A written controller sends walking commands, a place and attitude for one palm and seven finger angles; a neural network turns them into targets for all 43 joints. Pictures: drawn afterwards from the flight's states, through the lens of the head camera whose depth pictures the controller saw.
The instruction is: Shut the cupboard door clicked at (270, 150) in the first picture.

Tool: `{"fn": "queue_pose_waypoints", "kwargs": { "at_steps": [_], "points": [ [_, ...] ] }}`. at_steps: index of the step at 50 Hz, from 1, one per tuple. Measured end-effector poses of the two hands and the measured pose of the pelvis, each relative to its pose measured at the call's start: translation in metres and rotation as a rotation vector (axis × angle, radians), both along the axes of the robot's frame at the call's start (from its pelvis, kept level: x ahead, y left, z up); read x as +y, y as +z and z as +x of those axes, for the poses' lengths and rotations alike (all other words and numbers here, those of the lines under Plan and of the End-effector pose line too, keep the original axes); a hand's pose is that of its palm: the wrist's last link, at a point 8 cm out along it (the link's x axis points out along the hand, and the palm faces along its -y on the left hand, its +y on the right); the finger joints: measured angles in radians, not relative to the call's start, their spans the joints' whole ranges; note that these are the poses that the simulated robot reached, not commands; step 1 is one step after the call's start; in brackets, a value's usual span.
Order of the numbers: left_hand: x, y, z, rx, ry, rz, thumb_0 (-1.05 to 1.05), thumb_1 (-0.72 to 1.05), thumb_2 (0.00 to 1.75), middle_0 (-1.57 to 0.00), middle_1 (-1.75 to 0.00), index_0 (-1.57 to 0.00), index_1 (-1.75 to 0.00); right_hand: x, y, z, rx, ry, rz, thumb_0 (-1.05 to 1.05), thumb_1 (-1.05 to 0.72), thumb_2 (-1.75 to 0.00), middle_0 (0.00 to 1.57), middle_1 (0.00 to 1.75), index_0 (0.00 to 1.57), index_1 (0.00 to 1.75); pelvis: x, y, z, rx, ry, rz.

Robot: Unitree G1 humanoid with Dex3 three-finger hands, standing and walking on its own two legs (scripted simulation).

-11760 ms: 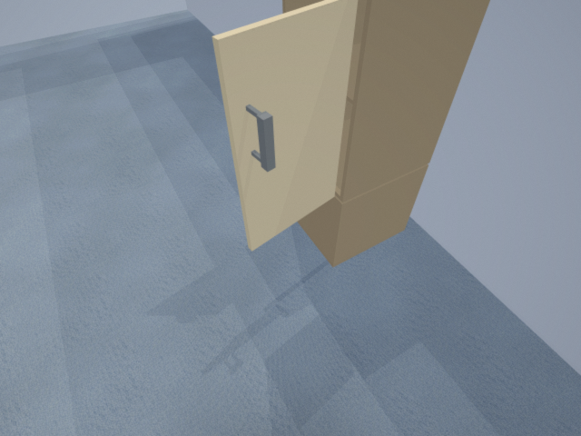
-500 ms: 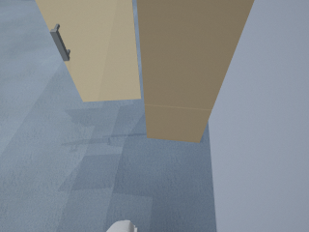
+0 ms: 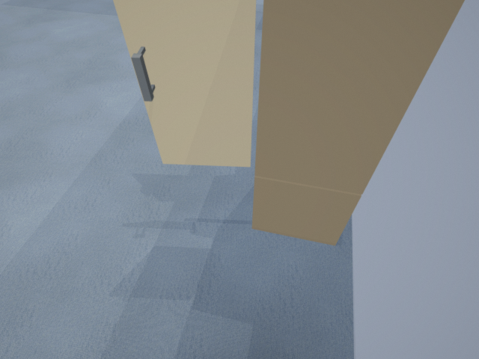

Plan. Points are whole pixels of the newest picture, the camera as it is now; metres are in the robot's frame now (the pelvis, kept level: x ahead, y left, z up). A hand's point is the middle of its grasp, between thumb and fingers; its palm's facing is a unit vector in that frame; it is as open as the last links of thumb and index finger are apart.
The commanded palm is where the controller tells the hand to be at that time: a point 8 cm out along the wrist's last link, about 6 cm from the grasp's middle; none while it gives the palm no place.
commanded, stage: take the last steps up to it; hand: left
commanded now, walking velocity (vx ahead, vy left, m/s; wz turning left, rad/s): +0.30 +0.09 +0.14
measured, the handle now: (145, 74) +0.79 +0.31 +0.05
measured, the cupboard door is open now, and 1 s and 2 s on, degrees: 100 100 100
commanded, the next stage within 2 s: come to a stop and stand still in 0.72 s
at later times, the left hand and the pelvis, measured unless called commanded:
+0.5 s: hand out of the picture +0.09 +0.25 -0.18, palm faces +0.12 -0.98 -0.17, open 7.4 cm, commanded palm none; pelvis +0.15 +0.07 -0.01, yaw +3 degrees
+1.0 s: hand (134, 269) +0.32 +0.26 -0.16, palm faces +0.06 -0.97 -0.22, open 7.2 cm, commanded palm none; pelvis +0.29 +0.08 +0.01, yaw +1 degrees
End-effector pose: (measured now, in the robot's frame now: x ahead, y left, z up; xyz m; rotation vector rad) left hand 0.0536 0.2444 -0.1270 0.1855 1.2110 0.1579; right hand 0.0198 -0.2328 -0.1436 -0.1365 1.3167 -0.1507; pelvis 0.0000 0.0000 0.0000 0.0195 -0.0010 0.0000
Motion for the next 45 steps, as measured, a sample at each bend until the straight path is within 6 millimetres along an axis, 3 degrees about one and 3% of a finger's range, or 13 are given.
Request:
{"fn": "queue_pose_waypoints", "kwargs": {
  "at_steps": [4, 8, 14, 20, 23, 28, 33, 37, 40, 45],
  "points": [
    [-0.012, 0.005, -0.001, -0.015, 0.051, -0.006, 0.01, 0.91, 0.89, -0.20, -0.30, -0.20, -0.30, -0.009, -0.003, -0.006, 0.101, 0.016, 0.008, 0.01, -0.92, -0.90, 0.20, 0.30, 0.20, 0.30, -0.001, 0.003, 0.016, -0.017, 0.030, -0.011],
    [-0.018, 0.008, -0.017, 0.073, 0.091, -0.029, 0.01, 0.91, 0.89, -0.20, -0.30, -0.20, -0.30, -0.010, 0.010, 0.020, 0.098, 0.016, 0.003, 0.01, -0.92, -0.90, 0.20, 0.30, 0.19, 0.30, 0.003, 0.013, 0.038, -0.008, 0.048, -0.005],
    [-0.012, 0.000, -0.039, 0.224, 0.161, -0.079, 0.01, 0.91, 0.89, -0.20, -0.30, -0.20, -0.30, 0.013, 0.017, 0.094, 0.039, 0.079, -0.006, 0.01, -0.91, -0.90, 0.20, 0.30, 0.19, 0.30, 0.023, 0.013, 0.075, 0.001, 0.081, -0.001],
    [0.020, -0.028, -0.037, 0.355, 0.214, -0.115, 0.01, 0.90, 0.89, -0.21, -0.30, -0.20, -0.30, 0.056, 0.005, 0.185, -0.106, 0.146, -0.042, 0.01, -0.91, -0.90, 0.20, 0.30, 0.19, 0.30, 0.061, -0.012, 0.120, -0.007, 0.080, -0.027],
    [0.040, -0.031, -0.004, 0.344, 0.180, -0.096, 0.01, 0.91, 0.89, -0.20, -0.30, -0.20, -0.30, 0.074, 0.007, 0.205, -0.147, 0.123, -0.038, 0.00, -0.91, -0.90, 0.20, 0.30, 0.19, 0.30, 0.070, -0.011, 0.135, -0.013, 0.055, -0.013],
    [0.065, -0.016, 0.089, 0.174, 0.122, -0.057, 0.01, 0.91, 0.89, -0.20, -0.30, -0.20, -0.30, 0.086, 0.014, 0.213, -0.137, 0.073, -0.033, -0.01, -0.95, -0.90, 0.20, 0.30, 0.20, 0.30, 0.080, 0.002, 0.161, -0.008, 0.034, 0.003],
    [0.071, 0.002, 0.181, 0.005, 0.064, -0.024, 0.01, 0.92, 0.90, -0.20, -0.30, -0.19, -0.30, 0.087, 0.008, 0.207, -0.053, 0.043, 0.002, 0.00, -0.94, -0.90, 0.20, 0.30, 0.20, 0.30, 0.081, 0.008, 0.190, -0.009, 0.027, 0.015],
    [0.066, 0.008, 0.239, -0.081, 0.021, 0.000, 0.01, 0.92, 0.90, -0.20, -0.30, -0.19, -0.30, 0.085, -0.006, 0.202, 0.028, 0.008, 0.039, 0.00, -0.93, -0.90, 0.20, 0.30, 0.20, 0.30, 0.073, 0.002, 0.218, -0.016, 0.024, 0.030],
    [0.059, 0.006, 0.261, -0.105, 0.013, 0.007, 0.01, 0.91, 0.90, -0.20, -0.30, -0.20, -0.30, 0.083, -0.015, 0.207, 0.085, -0.005, 0.057, 0.00, -0.92, -0.90, 0.20, 0.30, 0.20, 0.30, 0.069, -0.003, 0.238, -0.021, 0.026, 0.015],
    [0.057, 0.009, 0.262, -0.036, 0.054, 0.001, 0.00, 0.94, 0.89, -0.20, -0.30, -0.20, -0.30, 0.082, 0.000, 0.240, 0.095, -0.014, 0.042, 0.01, -0.92, -0.90, 0.20, 0.30, 0.19, 0.30, 0.070, 0.010, 0.265, -0.011, 0.029, -0.005]
  ]
}}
